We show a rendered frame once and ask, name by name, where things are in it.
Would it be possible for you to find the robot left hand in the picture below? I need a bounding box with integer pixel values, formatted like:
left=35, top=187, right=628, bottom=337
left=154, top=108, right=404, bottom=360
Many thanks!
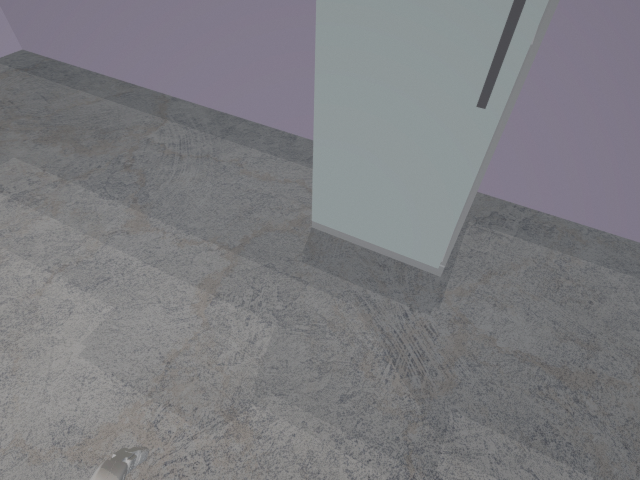
left=90, top=446, right=149, bottom=480

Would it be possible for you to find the fridge door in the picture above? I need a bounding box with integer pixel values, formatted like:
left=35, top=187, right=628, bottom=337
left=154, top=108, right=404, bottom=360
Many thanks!
left=312, top=0, right=549, bottom=269

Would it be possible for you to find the handle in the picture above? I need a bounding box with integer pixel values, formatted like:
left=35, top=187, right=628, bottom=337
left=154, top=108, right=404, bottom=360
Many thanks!
left=476, top=0, right=526, bottom=109

